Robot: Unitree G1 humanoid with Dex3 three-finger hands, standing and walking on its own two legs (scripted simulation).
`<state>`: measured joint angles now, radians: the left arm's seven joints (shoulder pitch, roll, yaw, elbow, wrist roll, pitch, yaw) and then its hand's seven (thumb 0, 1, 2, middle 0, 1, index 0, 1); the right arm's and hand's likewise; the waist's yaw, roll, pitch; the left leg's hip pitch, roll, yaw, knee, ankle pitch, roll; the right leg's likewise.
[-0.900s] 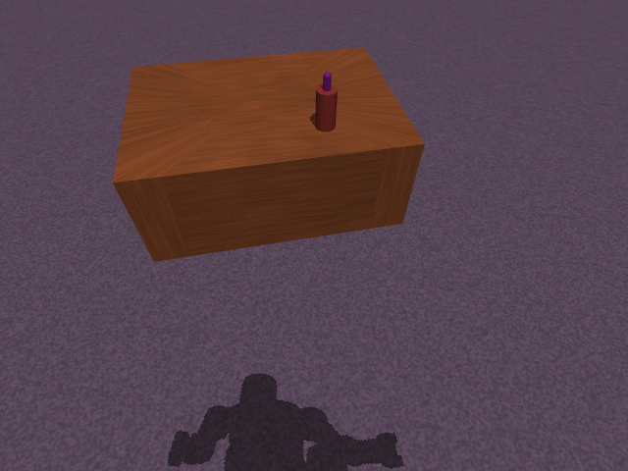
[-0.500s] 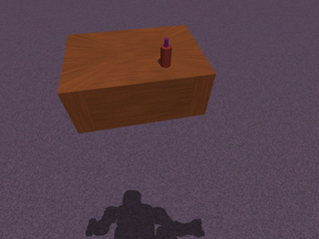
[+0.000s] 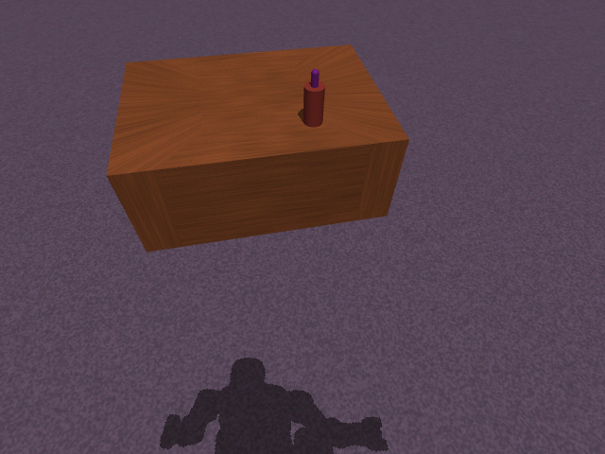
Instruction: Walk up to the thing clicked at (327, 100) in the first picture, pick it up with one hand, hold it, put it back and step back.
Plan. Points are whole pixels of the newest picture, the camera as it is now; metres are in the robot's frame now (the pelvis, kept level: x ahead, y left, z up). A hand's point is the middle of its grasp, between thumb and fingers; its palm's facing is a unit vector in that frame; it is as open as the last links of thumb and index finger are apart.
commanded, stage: stand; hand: right
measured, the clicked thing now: (314, 97) +1.27 -0.03 -0.26
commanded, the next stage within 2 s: walk up in 0.22 s
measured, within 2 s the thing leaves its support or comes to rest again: neither
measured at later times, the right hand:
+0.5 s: hand (479, 450) +0.16 -0.25 -0.14, palm faces -0.15 +0.90 -0.40, open 7.4 cm
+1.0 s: hand (439, 339) +0.34 -0.24 -0.18, palm faces -0.16 +0.92 -0.37, open 7.4 cm
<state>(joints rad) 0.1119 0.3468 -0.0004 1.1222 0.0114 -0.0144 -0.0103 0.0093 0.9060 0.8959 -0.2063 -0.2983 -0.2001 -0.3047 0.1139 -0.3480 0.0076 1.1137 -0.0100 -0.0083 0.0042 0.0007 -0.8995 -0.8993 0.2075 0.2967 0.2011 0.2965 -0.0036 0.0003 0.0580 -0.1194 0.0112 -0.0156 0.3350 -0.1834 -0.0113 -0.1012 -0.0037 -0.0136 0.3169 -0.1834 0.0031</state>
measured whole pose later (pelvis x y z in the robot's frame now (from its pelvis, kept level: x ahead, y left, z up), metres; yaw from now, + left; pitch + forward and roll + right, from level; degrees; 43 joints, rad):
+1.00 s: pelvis +0.27 +0.03 -0.03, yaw +10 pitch -2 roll +0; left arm 0.22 0.43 0.09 0.91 0.03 -0.04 -0.10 0.01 0.91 0.90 -0.21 -0.30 -0.20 -0.30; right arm 0.37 -0.43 -0.06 0.90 -0.02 -0.07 0.04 0.00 -0.89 -0.90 0.21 0.30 0.21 0.30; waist -0.02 0.03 0.04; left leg -0.09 0.08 -0.02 0.65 -0.49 -0.02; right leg -0.40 -0.06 -0.05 0.64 -0.19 -0.01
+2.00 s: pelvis +0.65 -0.02 -0.02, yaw +12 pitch -3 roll +1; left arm 0.32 0.39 0.05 0.84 0.01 -0.08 -0.06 0.01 0.91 0.90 -0.21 -0.30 -0.20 -0.30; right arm 0.32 -0.45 -0.05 0.86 0.00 -0.04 0.03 0.01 -0.90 -0.90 0.21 0.30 0.20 0.30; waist 0.02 0.07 0.07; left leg -0.45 0.04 -0.01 1.09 -0.36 0.02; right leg -0.27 -0.04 -0.07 0.56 -0.24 -0.03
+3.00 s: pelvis +0.71 +0.02 -0.01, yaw +14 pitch -2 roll -1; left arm 0.17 0.40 0.00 1.06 0.01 -0.05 0.00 0.01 0.91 0.90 -0.21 -0.30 -0.20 -0.30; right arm 0.13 -0.35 -0.01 1.07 -0.01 0.02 0.04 0.00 -0.90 -0.90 0.21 0.30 0.20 0.30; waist 0.00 0.01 0.06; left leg -0.28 0.02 0.00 0.51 -0.20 0.00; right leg -0.16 -0.04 -0.02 0.47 -0.28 0.04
